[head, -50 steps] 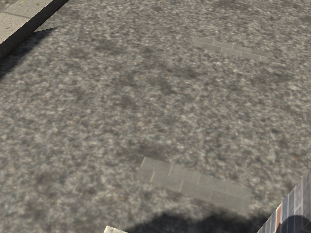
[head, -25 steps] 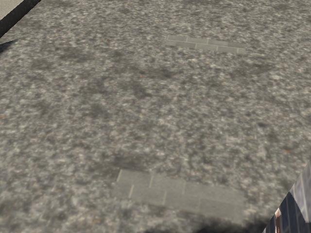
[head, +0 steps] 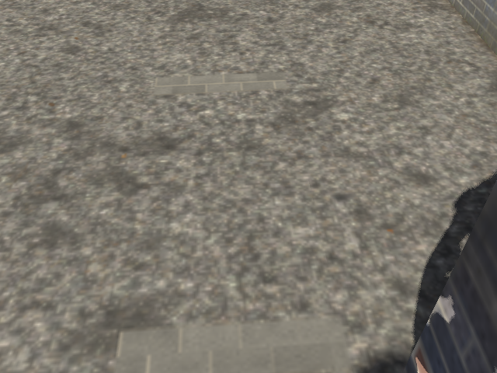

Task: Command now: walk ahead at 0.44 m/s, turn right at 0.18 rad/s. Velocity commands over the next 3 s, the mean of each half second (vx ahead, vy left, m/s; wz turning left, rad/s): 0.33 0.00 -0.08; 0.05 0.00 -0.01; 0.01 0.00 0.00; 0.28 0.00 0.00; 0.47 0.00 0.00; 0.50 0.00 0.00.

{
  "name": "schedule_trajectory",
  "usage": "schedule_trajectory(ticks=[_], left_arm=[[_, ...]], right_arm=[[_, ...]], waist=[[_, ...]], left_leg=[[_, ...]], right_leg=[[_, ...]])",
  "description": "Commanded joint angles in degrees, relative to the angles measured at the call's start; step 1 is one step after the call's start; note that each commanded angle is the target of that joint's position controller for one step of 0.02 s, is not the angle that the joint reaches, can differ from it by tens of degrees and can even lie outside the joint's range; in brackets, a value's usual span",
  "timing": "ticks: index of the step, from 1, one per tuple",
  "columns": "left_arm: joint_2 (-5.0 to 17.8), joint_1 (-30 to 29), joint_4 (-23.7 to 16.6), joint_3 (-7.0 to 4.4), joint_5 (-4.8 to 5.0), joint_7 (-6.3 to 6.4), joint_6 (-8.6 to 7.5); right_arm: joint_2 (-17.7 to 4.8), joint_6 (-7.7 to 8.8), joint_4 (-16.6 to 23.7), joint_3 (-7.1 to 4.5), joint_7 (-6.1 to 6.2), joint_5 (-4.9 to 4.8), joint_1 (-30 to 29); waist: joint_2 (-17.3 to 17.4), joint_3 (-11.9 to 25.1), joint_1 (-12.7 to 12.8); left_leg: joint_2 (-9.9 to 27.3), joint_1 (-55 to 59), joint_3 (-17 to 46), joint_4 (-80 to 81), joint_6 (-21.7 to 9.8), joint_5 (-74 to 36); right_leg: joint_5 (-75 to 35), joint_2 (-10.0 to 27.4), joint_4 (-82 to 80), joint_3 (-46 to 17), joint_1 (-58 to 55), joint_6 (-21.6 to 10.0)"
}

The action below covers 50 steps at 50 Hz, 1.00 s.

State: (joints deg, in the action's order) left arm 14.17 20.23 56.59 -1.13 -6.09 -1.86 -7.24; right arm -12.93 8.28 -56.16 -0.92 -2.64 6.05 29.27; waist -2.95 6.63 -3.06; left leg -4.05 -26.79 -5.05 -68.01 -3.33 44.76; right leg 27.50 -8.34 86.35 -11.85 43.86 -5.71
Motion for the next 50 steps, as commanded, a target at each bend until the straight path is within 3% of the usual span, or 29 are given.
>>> schedule_trajectory(ticks=[1, 2, 3, 5, 7, 10, 11, 12, 13, 14, 15, 16, 17, 18, 20, 22, 25, 29, 30, 31, 32, 33, 35, 38, 39, 41, 44, 46, 50], left_arm=[[-1.93, 2.79, -0.85, 1.70, -2.86, 0.91, 0.77], [-0.90, 3.25, -0.53, 2.27, -2.96, -0.33, 1.18], [0.69, 3.55, -1.39, 2.49, -0.86, -1.28, 1.05], [1.70, -2.87, -6.72, 2.39, -1.21, -2.26, 1.64], [4.74, 0.35, -6.82, 1.28, -3.80, -1.97, 1.59], [13.48, 0.48, -2.93, -1.71, -2.05, -1.16, 1.82], [12.84, 3.00, -2.26, -2.03, -1.38, -1.12, 1.44], [11.77, 27.92, 6.64, -2.90, -2.64, -0.83, 0.79], [15.51, 22.07, 1.54, -3.25, -0.79, -0.92, 0.65], [15.99, 16.73, -3.05, -4.07, -0.03, -1.34, 0.59], [16.41, 13.78, -3.80, -4.83, -0.48, -0.49, 0.81], [10.32, 13.73, -0.59, -2.84, -0.43, -0.49, 1.30], [-2.34, 5.47, -1.21, 1.53, 0.01, -0.04, 0.08], [-6.29, -2.36, -3.53, 3.27, 2.90, 0.06, -0.53], [-0.52, -5.10, -3.32, 2.25, 1.57, 0.51, -1.75], [2.76, -6.49, -6.57, 2.27, 2.41, 3.02, -3.92], [6.88, 0.65, -3.99, 2.44, 4.10, 3.15, -3.67], [3.01, 10.11, -1.72, 3.34, 5.25, 2.54, -0.69], [2.13, 8.53, 1.01, 0.27, 9.10, 5.56, 4.73], [3.50, 10.23, 2.82, -0.03, 8.14, 5.55, 6.66], [0.19, 11.44, 3.63, -0.48, 7.81, 4.44, 6.16], [-4.56, 13.52, 2.87, 0.74, 9.47, 3.30, 5.18], [-3.91, -1.03, -4.66, 2.17, 10.24, 3.26, 5.10], [-6.27, -4.25, -8.15, 2.17, 11.66, 6.12, 8.80], [-2.99, -8.41, -8.67, 0.91, 11.37, 7.03, 9.92], [-4.54, -7.44, -9.12, 0.11, 8.54, 7.13, 11.37], [-7.42, -9.40, -7.82, 0.64, 7.40, 5.44, 10.76], [-5.63, -12.93, -7.88, -0.19, 8.43, 4.41, 9.98], [-0.32, -5.66, -4.33, -1.40, 5.06, 4.04, 9.40]], right_arm=[[7.78, -0.38, 5.66, 3.32, 0.81, -0.76, -10.18], [9.53, -0.28, 5.78, 4.42, 1.20, -0.89, -11.08], [5.19, 1.27, 10.43, 4.20, 2.40, -1.37, -14.64], [-3.31, 3.00, 10.99, 3.37, 3.18, -0.86, -15.24], [-5.20, 3.73, 11.05, 3.98, 1.49, -0.31, -17.11], [-9.44, 0.93, 7.82, 1.49, 1.04, -4.54, -8.49], [-10.23, -1.02, 6.03, 1.02, 0.00, -2.77, -4.05], [-12.66, -1.46, 6.55, -0.59, -2.38, 1.94, -8.03], [-1.90, -1.25, 8.08, 1.69, -4.64, -0.80, -0.84], [-1.29, -0.54, 15.72, 2.70, -5.11, -1.27, -9.08], [-2.94, -0.25, 19.06, 2.93, -4.67, -3.15, -15.39], [-6.50, -1.11, 17.57, 1.30, -3.73, -3.54, -20.22], [-2.77, -1.78, 14.44, 2.16, -1.84, -1.66, -18.88], [-2.30, -1.64, 11.21, 2.42, -2.52, -1.43, -14.79], [3.89, -3.77, 7.70, 4.46, -4.60, 1.12, -10.34], [-2.96, -4.01, 8.30, 3.34, -5.05, 1.37, -14.58], [-7.11, -4.69, 9.43, 1.76, -3.72, 0.80, -20.97], [-7.00, -5.87, 9.04, 1.57, -4.37, 0.95, -29.02], [-2.57, -3.91, 9.75, 0.37, -2.63, -12.61, -25.63], [-0.30, -3.36, 3.07, 0.79, -1.62, -12.73, -11.27], [-2.76, -4.06, -2.50, -0.71, -0.92, -9.02, 4.03], [-7.17, -5.10, -5.54, -1.72, -0.37, -7.49, 12.51], [0.59, -7.45, -3.01, 0.23, 1.03, -5.15, 1.69], [-9.67, -9.79, -0.93, -1.59, 4.00, -2.78, -8.82], [-5.48, -9.92, 0.34, -0.24, 4.35, -2.31, -10.88], [-0.15, -9.75, 2.25, 1.95, 5.73, -3.59, -14.53], [1.51, -10.08, 1.34, 1.40, 7.12, -5.76, -9.57], [-2.39, -9.57, 0.46, -0.04, 6.93, -6.32, -7.14], [-0.30, -8.78, 0.10, -1.17, 5.24, -6.12, -3.53]], waist=[[4.75, -13.72, 7.00], [3.77, -15.95, 7.04], [1.06, -11.40, 7.24], [-0.27, -9.27, 8.83], [2.36, -8.81, 12.41], [-2.94, -12.87, 4.32], [-1.89, -10.69, 3.71], [-3.80, -6.25, 13.17], [-13.09, 10.41, 5.51], [-5.00, 10.91, 8.47], [-2.32, 3.07, 12.36], [7.74, -3.82, 10.44], [14.19, -8.98, 3.66], [10.45, -14.13, 0.09], [-1.04, -7.79, -4.64], [6.64, -6.49, -0.42], [2.26, -10.60, 2.36], [-0.22, -12.17, 10.00], [8.36, -14.10, 7.95], [10.35, -10.97, 3.44], [14.29, -4.66, 0.66], [21.15, 7.50, -1.81], [8.13, 17.02, -4.06], [5.69, 3.06, 4.16], [2.53, -2.88, 3.50], [2.69, -10.71, 5.23], [10.37, -6.91, 2.93], [13.28, -8.34, 2.16], [7.79, -10.22, 2.42]], left_leg=[[14.45, -5.55, 32.34, 23.07, -14.63, -25.90], [10.96, -14.68, 24.60, 20.64, -12.19, -18.91], [3.81, -30.48, 13.23, 17.29, -8.81, -11.80], [1.32, -45.96, 5.82, 15.49, -4.53, 3.24], [3.54, -43.92, 8.55, 7.73, -4.45, 4.88], [6.76, -0.38, 14.84, -12.72, -2.22, -2.70], [5.00, 7.70, 16.88, -20.12, -4.10, -15.06], [1.08, -5.76, 14.29, -42.58, -3.17, -24.74], [-2.58, -32.56, 13.02, -55.60, 0.05, 0.08], [-2.02, -55.85, 10.58, -55.97, 3.10, 1.73], [1.43, -69.15, 14.69, -52.74, 4.83, -1.28], [5.58, -69.89, 15.30, -48.10, 4.53, -6.09], [10.09, -59.03, 16.41, -23.54, 3.23, -25.01], [12.06, -38.83, 12.65, -5.12, 2.21, -41.67], [9.87, -3.96, 6.75, -11.79, 2.49, -63.92], [9.41, 1.78, 7.07, 10.59, 1.92, -90.58], [8.34, -0.63, 4.92, 23.21, 4.35, -70.23], [10.91, -10.61, 8.26, 50.15, 3.11, -64.01], [11.52, -7.51, 11.86, 62.07, 1.19, -76.19], [11.22, 12.24, 7.98, 62.97, -0.25, -86.19], [14.43, 34.97, 7.37, 52.41, -1.75, -114.05], [25.50, 66.31, 14.22, 33.10, -12.32, -131.89], [23.17, 59.85, 16.60, 30.21, -14.42, -97.77], [27.05, 20.61, 28.52, 45.54, -17.96, -49.86], [25.34, 8.45, 29.26, 50.08, -16.46, -36.58], [18.05, -3.73, 23.82, 50.14, -11.96, -24.01], [8.17, -6.51, 11.21, 51.55, -5.78, -27.38], [10.41, -5.66, 13.85, 52.22, -6.40, -24.45], [10.90, -3.13, 17.84, 49.44, -1.25, -22.14]], right_leg=[[-21.06, 8.56, -7.74, -1.17, 18.91, 3.75], [-33.60, 12.31, -10.55, 1.03, 13.62, 4.74], [-56.23, 11.03, -18.03, 7.46, -5.50, 4.93], [-59.22, 11.16, -22.21, 14.04, -34.55, 6.31], [-47.75, 10.13, -17.28, 14.53, -45.61, 7.58], [-19.47, 11.38, -66.79, 9.76, -26.39, 5.08], [-22.26, 9.44, -79.00, 12.13, -32.17, 2.26], [-36.66, 8.27, -61.93, 18.65, -56.37, -1.66], [-72.09, 19.00, -40.10, 1.38, -80.75, -16.98], [-81.43, 25.01, -40.05, -14.37, -90.44, -22.92], [-60.19, 32.41, -45.14, -27.96, -84.04, -23.05], [-43.35, 30.66, -46.43, -27.26, -69.95, -17.90], [-41.03, 22.02, -45.62, -15.14, -49.41, -9.38], [-40.47, 19.12, -50.39, -7.95, -20.67, -11.19], [-32.08, 10.07, -48.65, 0.11, 9.46, -9.18], [-4.08, 4.35, -41.89, 3.54, 10.83, -4.54], [-4.00, 9.94, -34.44, -4.24, -3.87, -2.15], [-19.18, 11.78, -24.42, -15.04, -31.99, -3.39], [-28.99, 11.44, -20.70, -12.45, -28.91, -3.44], [-21.50, 9.40, -7.54, -7.68, -16.69, -3.04], [-0.76, 4.51, 7.31, 2.25, 0.29, -0.82], [35.82, -2.13, 36.06, 7.22, 21.65, 6.38], [31.21, 7.37, 32.71, 3.48, 22.22, 9.42], [8.43, 11.29, 23.44, 5.12, 12.54, 11.47], [2.99, 11.34, 23.07, 5.46, 8.11, 11.41], [-9.23, 11.89, 8.87, 5.60, 3.78, 11.79], [-19.14, 10.25, -34.91, 12.51, -21.39, 10.54], [-17.95, 9.07, -42.74, 11.80, -27.24, 10.73], [-22.31, 14.91, -57.70, 7.50, -35.96, 6.27]])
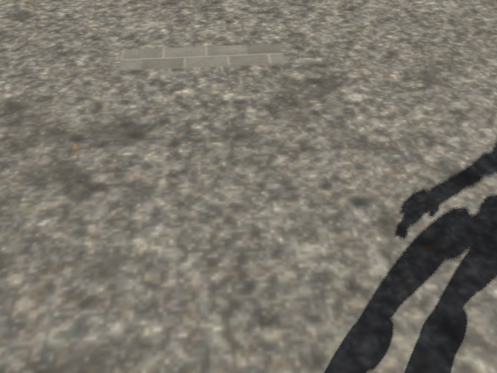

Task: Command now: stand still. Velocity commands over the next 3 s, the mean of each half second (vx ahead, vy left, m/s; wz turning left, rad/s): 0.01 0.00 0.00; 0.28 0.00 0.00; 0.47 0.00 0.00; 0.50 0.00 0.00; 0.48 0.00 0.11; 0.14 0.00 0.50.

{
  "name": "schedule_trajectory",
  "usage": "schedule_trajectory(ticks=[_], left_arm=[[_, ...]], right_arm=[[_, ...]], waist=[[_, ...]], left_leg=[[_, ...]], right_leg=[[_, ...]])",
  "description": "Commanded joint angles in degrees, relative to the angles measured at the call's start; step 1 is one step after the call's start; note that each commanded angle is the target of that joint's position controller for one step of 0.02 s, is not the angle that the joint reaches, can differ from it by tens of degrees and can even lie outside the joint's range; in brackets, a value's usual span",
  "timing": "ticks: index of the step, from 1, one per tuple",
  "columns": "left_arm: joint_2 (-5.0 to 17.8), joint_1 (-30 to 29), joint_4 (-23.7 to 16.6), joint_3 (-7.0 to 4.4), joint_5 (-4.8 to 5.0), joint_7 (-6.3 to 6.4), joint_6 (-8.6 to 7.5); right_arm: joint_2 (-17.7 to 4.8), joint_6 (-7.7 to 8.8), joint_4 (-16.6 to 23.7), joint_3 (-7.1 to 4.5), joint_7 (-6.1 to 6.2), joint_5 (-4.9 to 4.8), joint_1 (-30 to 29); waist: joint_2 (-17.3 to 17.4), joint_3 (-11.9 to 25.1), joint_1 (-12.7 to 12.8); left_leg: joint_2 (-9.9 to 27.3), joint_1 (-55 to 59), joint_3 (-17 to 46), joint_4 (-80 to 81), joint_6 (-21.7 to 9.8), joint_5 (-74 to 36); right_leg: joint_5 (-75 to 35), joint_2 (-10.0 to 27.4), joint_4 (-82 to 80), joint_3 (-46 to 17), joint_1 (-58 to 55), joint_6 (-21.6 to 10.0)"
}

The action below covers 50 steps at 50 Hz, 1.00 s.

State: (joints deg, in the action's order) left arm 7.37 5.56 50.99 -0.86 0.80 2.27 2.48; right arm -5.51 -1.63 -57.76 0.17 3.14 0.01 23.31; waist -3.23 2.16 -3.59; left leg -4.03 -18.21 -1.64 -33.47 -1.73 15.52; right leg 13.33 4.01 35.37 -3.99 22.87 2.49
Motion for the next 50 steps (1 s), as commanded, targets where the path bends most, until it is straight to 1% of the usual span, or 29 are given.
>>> schedule_trajectory(ticks=[1, 2, 3, 5, 7, 13, 14, 15, 18, 21, 25, 27, 30, 31, 32, 33, 34, 35, 37, 38, 39, 40, 41, 42, 44, 46, 48, 49, 50], left_arm=[[9.27, 6.07, 1.44, -2.86, -1.43, -0.18, -0.11], [7.67, 5.41, 1.80, -3.32, -0.84, -0.52, -0.25], [5.49, 5.01, 2.10, -2.94, -0.80, -0.48, -0.62], [3.95, 2.91, 2.44, -2.50, -0.61, -0.42, -1.23], [3.48, 3.23, 3.25, -2.44, -0.49, -0.63, -2.09], [5.89, 5.73, 6.40, -3.53, 0.14, -0.94, -3.44], [7.75, 10.59, 8.27, -5.08, 1.47, -0.90, -3.02], [7.64, 11.03, 8.69, -5.27, 1.57, -0.75, -2.77], [7.81, 10.70, 8.76, -6.31, 0.93, -0.64, -2.40], [8.33, 10.61, 9.08, -7.17, 0.46, -0.64, -2.42], [7.63, 10.64, 9.48, -7.54, 0.90, -0.38, -2.14], [7.71, 11.12, 9.64, -7.75, 0.81, -0.39, -2.04], [8.75, 11.69, 8.89, -8.08, 1.06, -0.28, -1.67], [8.66, 11.60, 7.38, -7.90, 0.71, -0.70, -1.98], [9.89, 13.01, 7.10, -8.15, 0.84, -0.86, -2.27], [10.69, 16.16, 8.16, -8.46, 2.22, -0.02, -2.66], [11.41, 17.56, 7.66, -8.52, 2.46, 0.41, -3.25], [11.26, 17.41, 7.78, -8.12, 1.68, 0.66, -3.52], [10.36, 11.78, 5.39, -7.28, 1.85, 1.22, -4.75], [8.25, 4.38, 2.44, -6.08, 2.08, 0.98, -5.42], [4.53, -4.64, -1.41, -4.63, 3.01, 0.55, -6.67], [4.17, -9.26, -4.83, -4.03, 3.43, 0.09, -8.88], [5.88, -10.12, -4.95, -4.37, 2.95, -0.52, -9.80], [5.53, -6.48, -4.18, -4.34, 3.03, -0.87, -9.77], [4.69, -0.89, -2.35, -3.95, 1.57, -1.19, -8.35], [4.25, -1.28, -2.94, -3.44, 0.61, -1.52, -7.08], [3.38, -8.12, -6.23, -2.17, -0.18, -2.27, -6.91], [2.42, -12.79, -7.56, -1.42, -0.48, -2.47, -7.17], [2.98, -14.58, -8.66, -1.49, -0.46, -2.89, -7.24]], right_arm=[[-5.68, 1.47, 2.24, -2.00, -0.81, -0.56, 5.70], [-5.96, 1.09, 2.63, -2.13, -0.39, -0.41, 2.76], [-7.02, 0.50, 2.95, -2.72, -0.15, -0.32, 1.06], [-5.37, -0.39, 2.49, -2.94, 0.19, 0.59, 2.12], [-4.49, -0.56, 2.08, -3.04, 0.33, 0.74, 3.22], [-6.36, -0.13, 1.54, -3.99, 0.42, 0.41, 1.71], [-5.23, -0.16, 1.47, -4.02, 0.22, -0.21, 3.71], [-5.36, -0.20, 1.10, -4.11, 0.25, -0.41, 3.61], [-6.32, -0.22, 0.79, -4.50, 0.07, -0.36, 1.16], [-7.77, -0.42, -0.14, -5.16, 0.22, -0.46, 0.56], [-7.94, 0.03, -1.07, -5.42, -0.23, -0.37, -0.39], [-7.95, -0.07, -1.88, -5.54, -0.18, -0.49, 0.28], [-8.00, -0.57, -2.06, -5.82, 0.22, -1.30, -0.93], [-7.45, -0.67, -1.27, -5.65, -0.05, -1.87, -2.72], [-7.55, -0.62, -0.39, -5.54, 0.03, -2.04, -4.29], [-8.08, -0.47, -0.43, -5.54, 0.42, -0.86, -4.23], [-8.45, 0.10, 0.87, -5.42, 0.35, -1.14, -5.97], [-8.17, 0.96, 0.80, -5.56, -0.05, -2.18, -7.56], [-6.77, 3.10, -0.89, -5.14, -0.28, -1.95, -1.08], [-6.61, 4.33, -2.60, -4.99, -0.36, -2.67, 5.02], [-9.06, 5.48, -5.90, -5.70, -0.57, -2.87, 14.63], [-17.38, 6.77, -7.21, -7.93, -1.90, -2.03, 20.99], [-14.65, 7.69, -6.11, -6.90, -2.44, -0.28, 18.34], [-12.75, 7.86, -5.13, -6.19, -2.82, 0.02, 14.96], [-9.82, 6.45, -3.01, -4.69, -3.21, -0.73, 8.76], [-7.24, 5.15, -0.75, -3.45, -2.86, -0.17, 3.78], [-8.20, 4.91, 0.18, -3.30, -1.76, -0.37, 2.62], [-9.54, 4.98, 0.26, -3.65, -1.39, -0.66, 3.01], [-13.29, 5.64, 0.83, -4.82, -1.30, -0.75, 2.58]], waist=[[-0.41, -5.63, 0.67], [-2.22, -4.85, 2.62], [-2.36, -4.90, 2.74], [-3.59, -4.26, 1.45], [-1.78, -3.64, 1.01], [1.28, -1.40, 1.61], [-1.86, -2.76, 1.58], [-1.30, -2.17, 1.71], [0.91, -1.35, 2.30], [1.13, -1.84, 1.97], [2.36, -2.37, 1.86], [2.56, -1.83, 1.92], [2.20, -5.15, 2.93], [2.22, -5.62, 3.72], [0.51, -7.50, 4.38], [-1.97, -9.55, 4.79], [-2.71, -11.04, 5.14], [-1.74, -11.11, 5.21], [-4.14, -10.98, 1.67], [-0.79, -11.21, -2.31], [8.10, -11.42, -6.98], [22.90, -11.45, -8.86], [16.39, -11.88, -6.15], [12.33, -11.39, -2.40], [6.82, -9.17, 1.92], [7.94, -8.56, 3.42], [7.03, -10.25, 2.63], [7.78, -10.88, 0.88], [9.11, -10.85, 1.04]], left_leg=[[8.51, -12.80, 11.84, 16.99, -1.74, 3.41], [6.23, -6.28, 7.63, 14.64, -0.03, 5.11], [5.29, -2.66, 5.76, 12.10, 1.14, 4.62], [5.09, 2.32, 4.06, 9.66, 1.81, 1.67], [5.97, 5.50, 4.39, 9.23, 1.93, -1.87], [7.38, 8.01, 4.62, 8.85, 3.17, -7.27], [7.87, 7.28, 4.75, 8.53, 3.84, -5.77], [8.60, 7.04, 5.00, 8.89, 4.31, -6.05], [8.91, 8.04, 4.29, 9.50, 4.91, -7.08], [9.06, 10.07, 3.68, 9.59, 5.43, -8.77], [9.46, 11.12, 2.50, 10.00, 5.10, -13.93], [9.12, 11.16, 1.71, 10.36, 4.84, -9.65], [6.77, 6.89, -1.27, 7.38, 2.71, 5.69], [5.82, 4.92, -1.52, 5.18, 2.03, 10.80], [5.39, 1.80, -1.94, 2.30, 1.24, 13.16], [5.48, -2.02, -2.89, -1.74, 0.75, 13.39], [5.35, -3.95, -2.22, -4.02, 0.33, 11.57], [4.94, -4.79, -1.74, -5.25, -0.58, 10.05], [5.38, -0.89, 0.43, -4.73, -3.00, 13.21], [6.22, 6.71, 3.33, -0.67, -4.76, 15.80], [11.10, 20.41, 14.05, 8.11, -8.17, 17.55], [24.78, 31.18, 40.13, 18.75, -14.49, 5.98], [27.79, 31.41, 45.51, 18.20, -16.58, 0.22], [26.66, 32.30, 40.47, 15.21, -15.40, -4.98], [23.54, 26.15, 27.31, 12.40, -11.92, -15.67], [17.76, 13.68, 17.49, 15.40, -9.02, -15.73], [14.13, 4.26, 9.89, 19.04, -7.31, -14.89], [12.66, 1.13, 7.44, 21.76, -6.94, -15.18], [13.16, -1.24, 6.63, 23.71, -6.76, -15.90]], right_leg=[[-5.23, 2.39, -5.08, -0.16, -15.89, -3.68], [4.18, 1.28, -7.38, -0.57, -9.20, -3.95], [8.04, 0.86, -9.80, -1.23, -5.93, -3.71], [7.67, 0.84, -12.33, -2.12, -3.55, -3.15], [5.39, 1.12, -13.49, -2.91, -3.09, -3.56], [-16.76, 1.24, -11.88, -3.44, -10.44, -5.15], [-22.91, 3.38, -12.92, -6.52, -13.43, -4.41], [-25.35, 4.27, -12.92, -7.48, -15.28, -4.30], [-27.94, 3.77, -12.85, -7.05, -18.19, -4.47], [-30.82, 3.34, -13.17, -6.73, -18.03, -4.51], [-30.87, 1.34, -12.51, -4.33, -18.30, -5.20], [-23.22, 0.40, -12.90, -3.71, -18.96, -5.49], [7.54, -0.99, -14.00, -3.31, -15.13, -7.39], [18.58, -0.02, -15.14, -5.20, -13.99, -8.80], [26.32, 1.54, -16.17, -8.10, -12.35, -10.37], [30.23, 3.84, -16.40, -11.26, -11.22, -12.02], [31.94, 6.38, -17.42, -15.67, -10.25, -13.46], [29.85, 7.81, -16.28, -18.44, -9.14, -14.71], [31.44, 7.00, -12.50, -17.06, -1.37, -14.68], [28.01, 4.81, -6.03, -12.79, 8.21, -12.68], [15.48, -3.83, 9.96, 1.14, 23.29, -7.50], [12.24, -7.19, 28.28, 6.30, 39.08, -5.63], [18.77, -4.88, 37.16, -0.76, 45.58, -6.56], [15.85, -3.20, 43.47, -2.22, 48.16, -7.35], [8.05, 0.40, 45.95, -0.44, 44.85, -7.02], [-1.09, 1.40, 40.16, 2.46, 33.69, -5.08], [-10.44, 0.76, 25.47, 5.34, 23.28, -3.86], [-13.78, -0.64, 16.68, 7.30, 16.87, -3.87], [-13.14, -1.70, 12.57, 7.35, 10.63, -4.04]])
Over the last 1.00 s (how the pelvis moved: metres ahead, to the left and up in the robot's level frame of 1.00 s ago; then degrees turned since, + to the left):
0.41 -0.01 -0.34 -1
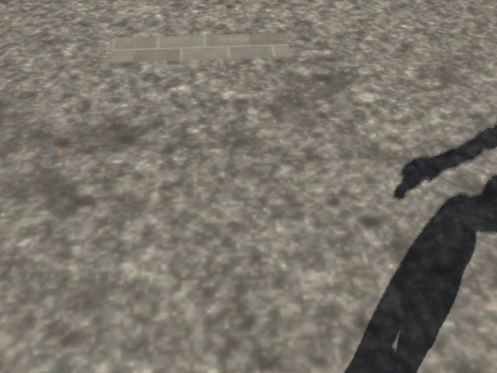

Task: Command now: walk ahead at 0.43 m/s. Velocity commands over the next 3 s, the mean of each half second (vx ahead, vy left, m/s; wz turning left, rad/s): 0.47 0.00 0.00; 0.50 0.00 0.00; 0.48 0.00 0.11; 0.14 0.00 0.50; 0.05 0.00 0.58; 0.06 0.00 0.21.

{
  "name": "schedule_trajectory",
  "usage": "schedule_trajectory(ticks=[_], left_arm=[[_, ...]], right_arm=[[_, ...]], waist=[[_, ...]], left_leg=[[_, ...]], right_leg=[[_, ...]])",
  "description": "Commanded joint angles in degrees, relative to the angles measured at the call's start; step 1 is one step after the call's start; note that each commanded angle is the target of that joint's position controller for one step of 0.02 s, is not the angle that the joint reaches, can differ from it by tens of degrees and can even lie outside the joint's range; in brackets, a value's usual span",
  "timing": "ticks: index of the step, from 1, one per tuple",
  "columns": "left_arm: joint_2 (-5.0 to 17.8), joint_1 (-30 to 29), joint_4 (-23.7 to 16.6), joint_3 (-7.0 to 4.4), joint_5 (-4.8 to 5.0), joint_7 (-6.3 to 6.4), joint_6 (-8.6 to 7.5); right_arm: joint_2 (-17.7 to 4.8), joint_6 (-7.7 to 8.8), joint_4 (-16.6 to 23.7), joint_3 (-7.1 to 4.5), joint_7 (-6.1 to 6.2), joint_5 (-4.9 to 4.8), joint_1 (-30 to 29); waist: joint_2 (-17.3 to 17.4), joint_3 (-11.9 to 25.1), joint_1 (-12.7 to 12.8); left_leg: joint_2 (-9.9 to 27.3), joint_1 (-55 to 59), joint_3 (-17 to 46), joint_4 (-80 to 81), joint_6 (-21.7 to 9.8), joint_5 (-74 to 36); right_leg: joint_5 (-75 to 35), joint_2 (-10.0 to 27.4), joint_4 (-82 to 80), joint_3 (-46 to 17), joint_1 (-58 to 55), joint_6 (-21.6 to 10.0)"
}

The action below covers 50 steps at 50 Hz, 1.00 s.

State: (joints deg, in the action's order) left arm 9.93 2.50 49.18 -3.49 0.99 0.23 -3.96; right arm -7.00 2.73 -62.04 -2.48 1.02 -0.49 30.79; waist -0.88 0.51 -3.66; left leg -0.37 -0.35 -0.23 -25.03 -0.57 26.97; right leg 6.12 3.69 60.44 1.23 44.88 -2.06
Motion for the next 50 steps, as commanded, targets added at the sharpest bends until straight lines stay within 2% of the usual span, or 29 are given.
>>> schedule_trajectory(ticks=[1, 3, 5, 6, 7, 8, 9, 10, 11, 12, 14, 16, 20, 25, 28, 30, 31, 33, 34, 35, 36, 37, 38, 39, 40, 41, 43, 45, 50], left_arm=[[1.21, -12.64, -7.47, 0.95, -0.36, -1.17, -0.72], [4.00, -11.18, -7.78, 0.12, 0.72, -1.10, -0.52], [6.09, -8.42, -8.05, -1.00, 0.41, -1.26, -0.60], [8.06, -1.04, -6.05, -2.22, 0.75, -1.16, -0.44], [9.25, 11.40, -2.79, -2.97, 1.21, -1.43, 0.17], [17.84, 22.78, 0.33, -4.52, -0.64, -1.42, -0.22], [15.36, 26.25, 2.66, -3.48, -1.24, -2.17, -0.13], [11.40, 17.75, 2.05, -2.31, -0.58, -2.31, -0.36], [8.55, 11.24, 0.54, -1.14, 0.12, -2.42, -0.77], [7.89, 6.11, -0.11, -0.53, -0.23, -2.91, -1.37], [6.75, 1.24, -0.14, 0.14, -0.83, -3.15, -1.94], [7.69, 2.98, 1.44, 0.28, -0.43, -2.67, -1.94], [8.98, 12.23, 5.78, 0.13, -0.77, -0.56, -2.65], [11.89, 16.24, 6.56, -0.26, -0.27, 0.14, -2.59], [10.42, 20.45, 7.73, 0.22, -0.01, 0.01, -2.60], [11.17, 21.60, 8.26, -0.10, 0.29, -0.12, -1.83], [12.00, 22.09, 8.67, -0.38, 0.50, -0.08, -1.54], [13.40, 20.69, 8.24, -0.82, -0.14, -0.28, -1.09], [13.93, 19.27, 7.90, -0.91, -0.09, -0.30, -0.77], [11.65, 19.24, 7.80, -0.04, 0.02, -0.28, -0.89], [9.84, 19.25, 5.43, 0.99, -1.16, -0.19, -1.29], [2.50, 27.58, 6.40, 3.04, 0.72, -0.96, -2.73], [10.26, 22.12, 6.57, 1.38, 1.98, -1.07, -3.68], [12.06, 15.27, 4.26, 0.90, 2.46, -0.93, -4.06], [10.96, 11.83, 3.39, 1.09, 1.78, -0.34, -4.10], [10.26, 10.27, 3.19, 0.72, 0.89, 0.04, -3.74], [7.51, 12.30, 2.75, 0.78, 0.52, -0.36, -2.09], [7.75, 12.30, 2.43, 0.22, 0.11, -0.44, -1.01], [6.59, 1.46, -1.24, 0.31, -0.70, -1.01, -0.92]], right_arm=[[-13.19, 1.69, 4.87, -2.78, 0.69, -0.78, -3.98], [-12.22, 2.35, 3.86, -2.86, 0.11, -1.14, -2.11], [-12.41, 2.07, 3.59, -3.17, -0.08, -1.02, -2.10], [-11.91, 2.09, 3.43, -2.88, -0.11, -0.93, -2.68], [-10.09, 1.51, 4.74, -2.52, -1.37, -0.80, -6.11], [-4.97, 2.11, 6.62, -1.19, -2.98, -0.63, -3.03], [-3.56, 3.78, 5.90, -0.85, -3.84, -2.14, -0.98], [-8.59, 4.94, 6.86, -2.43, -2.94, -4.49, -4.46], [-10.70, 4.83, 9.56, -2.60, -1.86, -4.14, -10.48], [-10.29, 4.04, 10.65, -2.83, -0.61, -3.15, -12.68], [-8.96, 1.93, 11.05, -3.16, 0.67, -2.32, -10.10], [-8.04, 1.16, 11.63, -3.09, 0.94, -2.06, -10.71], [-10.68, 1.07, 15.28, -3.50, 0.62, 0.13, -19.48], [-9.48, 1.71, 18.74, -2.52, -0.23, -0.79, -29.93], [-10.14, 2.28, 20.97, -1.81, -1.63, -1.65, -36.10], [-9.63, 2.27, 22.56, -1.26, -2.56, -0.90, -39.27], [-8.98, 2.22, 22.98, -0.94, -2.87, -1.06, -38.83], [-11.59, 3.02, 22.10, -1.39, -3.68, -1.25, -34.21], [-13.80, 3.20, 20.33, -2.32, -3.57, -0.96, -27.57], [-16.76, 3.14, 17.89, -3.84, -2.83, -1.36, -16.28], [-22.37, 2.71, 15.44, -5.16, -2.16, 0.10, -5.37], [-23.94, 2.92, 14.83, -5.10, -2.94, 0.95, -4.09], [-17.43, 3.09, 15.43, -3.48, -3.06, 0.67, -5.57], [-15.33, 3.38, 15.94, -2.79, -2.80, 0.27, -10.80], [-14.45, 3.62, 16.79, -2.33, -2.81, 0.32, -15.34], [-12.82, 3.88, 17.16, -1.98, -3.04, 0.60, -17.81], [-10.56, 4.11, 16.14, -1.50, -3.09, 0.63, -16.95], [-12.17, 4.38, 15.49, -1.92, -2.43, 0.44, -16.31], [-13.97, 3.73, 13.98, -2.58, -0.73, 0.05, -13.31]], waist=[[7.72, -8.62, 1.01], [6.69, -8.14, 1.64], [9.65, -3.86, 4.09], [11.13, 0.32, 8.18], [14.70, 8.22, 14.39], [-1.91, 20.56, 13.48], [-13.53, 28.20, 12.76], [-14.55, 13.37, 11.07], [-8.48, 5.67, 9.39], [-1.54, 2.30, 6.26], [-1.80, 2.06, 1.26], [-3.49, -0.47, 0.48], [-2.08, -2.63, 3.44], [-1.81, -4.36, 6.54], [-0.32, -5.49, 9.11], [-1.09, -7.56, 10.00], [-2.06, -7.19, 9.47], [-3.34, -3.99, 6.47], [-4.33, -0.18, 2.81], [-3.03, 7.00, -2.64], [4.68, 17.78, -5.25], [21.46, 28.00, -0.98], [13.74, 23.56, -3.26], [10.40, 13.26, -2.56], [3.73, 8.15, -0.63], [1.74, 4.34, 1.15], [4.83, 3.38, 3.72], [3.88, 0.84, 5.01], [4.05, -3.79, 2.99]], left_leg=[[10.80, -16.15, 5.60, 16.16, -8.24, -28.21], [12.98, -6.11, 5.20, 11.94, -8.55, -38.85], [13.33, -0.02, 4.05, 3.49, -6.76, -58.82], [12.17, -0.90, 2.79, -4.73, -6.02, -65.65], [9.88, -10.39, 1.55, -19.89, -4.69, -65.14], [1.79, -30.75, 0.44, -47.34, -1.01, -29.88], [-3.33, -39.57, 10.81, -60.32, -2.29, 1.05], [-0.06, -49.90, 9.97, -64.24, -3.63, -0.93], [3.34, -48.02, 6.99, -63.39, -5.09, -5.76], [5.87, -43.57, 5.29, -59.95, -5.28, -10.06], [8.96, -34.23, 6.21, -52.96, -5.26, -13.33], [9.71, -34.50, 5.05, -48.03, -4.24, -14.52], [10.72, -43.39, 4.21, -31.77, -1.28, -26.09], [7.99, -40.95, 1.99, -14.32, -0.01, -36.04], [7.07, -43.53, 1.50, -8.88, -0.59, -34.80], [5.99, -41.92, 0.88, -6.17, -1.15, -31.69], [5.11, -39.68, -0.08, -5.57, -1.67, -28.67], [2.98, -31.83, -1.31, -3.99, -3.35, -23.98], [0.68, -22.69, -3.24, -3.94, -4.65, -22.70], [0.52, -6.37, -2.39, -5.33, -7.02, -24.45], [13.94, 12.29, 13.75, -7.06, -10.58, -26.21], [25.06, 28.59, 43.23, 3.74, -20.73, -13.06], [23.00, 26.24, 43.22, 7.20, -18.08, -9.03], [20.75, 17.69, 32.76, 7.33, -14.88, -14.07], [18.83, 8.10, 25.85, 8.53, -13.46, -22.55], [16.25, 1.01, 20.24, 10.29, -12.70, -28.52], [14.58, -2.19, 15.92, 13.89, -13.20, -31.50], [14.07, -4.82, 11.95, 16.07, -13.77, -36.55], [9.60, -9.64, 3.15, 19.76, -11.89, -32.68]], right_leg=[[-4.29, -2.05, -15.02, 2.41, -12.92, 0.32], [-1.01, -3.30, -21.04, 2.99, -11.94, -0.87], [0.97, -6.31, -25.24, 4.56, -19.03, -2.93], [0.49, -8.31, -26.08, 5.79, -28.83, -4.49], [1.57, -6.13, -24.47, 1.71, -47.89, -6.66], [13.57, 10.95, -28.45, -26.13, -70.14, -15.36], [24.87, 18.66, -44.28, -51.58, -73.41, -19.02], [27.13, 16.86, -46.13, -46.17, -63.73, -17.26], [21.91, 15.11, -47.12, -35.60, -50.83, -14.84], [13.30, 13.17, -48.20, -28.25, -39.59, -13.28], [7.91, 9.13, -50.68, -19.40, -28.55, -11.09], [3.97, 7.55, -53.67, -14.16, -26.60, -11.44], [-5.95, 6.85, -54.53, -9.59, -35.69, -11.25], [-6.41, 6.23, -54.85, -6.42, -39.42, -9.55], [-4.66, 7.77, -52.81, -6.48, -46.87, -9.27], [-5.31, 9.36, -51.00, -6.17, -47.12, -9.02], [-7.15, 10.32, -49.90, -6.29, -47.75, -8.94], [-17.83, 10.62, -44.12, -6.22, -49.48, -7.48], [-29.74, 9.34, -37.23, -4.67, -48.98, -6.39], [-34.29, 6.76, -25.44, -2.69, -43.31, -4.72], [-14.28, 2.28, -5.12, 0.13, -30.39, -2.32], [24.37, -7.64, 11.69, -5.29, -11.38, 0.41], [25.56, -4.49, 16.74, -10.57, -5.15, -0.34], [20.67, -1.81, 17.08, -8.25, -1.59, -1.02], [15.33, 1.01, 14.34, -6.83, -3.45, -1.16], [11.58, 2.67, 10.17, -6.48, -5.60, -1.13], [9.10, 4.37, 6.69, -6.68, -8.51, -1.12], [7.70, 5.10, 3.12, -5.53, -7.30, -0.42], [-10.89, 3.10, -19.11, -2.68, -8.56, 1.54]])
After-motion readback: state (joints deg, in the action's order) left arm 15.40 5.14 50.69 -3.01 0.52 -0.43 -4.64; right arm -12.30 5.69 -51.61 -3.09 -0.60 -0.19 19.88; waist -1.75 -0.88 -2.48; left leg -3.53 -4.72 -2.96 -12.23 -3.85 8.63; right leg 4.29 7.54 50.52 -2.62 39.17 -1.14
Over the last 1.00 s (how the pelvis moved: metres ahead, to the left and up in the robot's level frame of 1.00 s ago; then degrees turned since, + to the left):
0.19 -0.01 0.00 1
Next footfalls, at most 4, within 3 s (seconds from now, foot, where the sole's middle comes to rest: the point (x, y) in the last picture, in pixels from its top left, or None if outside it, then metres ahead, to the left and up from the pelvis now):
0.14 right None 0.27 -0.13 -0.76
0.70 left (201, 334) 0.60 0.11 -0.76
1.24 right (277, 234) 0.92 -0.13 -0.76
1.76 left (207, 190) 1.12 0.09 -0.76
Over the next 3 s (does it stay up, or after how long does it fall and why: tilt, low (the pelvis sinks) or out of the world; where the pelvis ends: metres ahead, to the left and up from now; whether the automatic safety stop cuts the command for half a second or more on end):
stays up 1.06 0.01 0.01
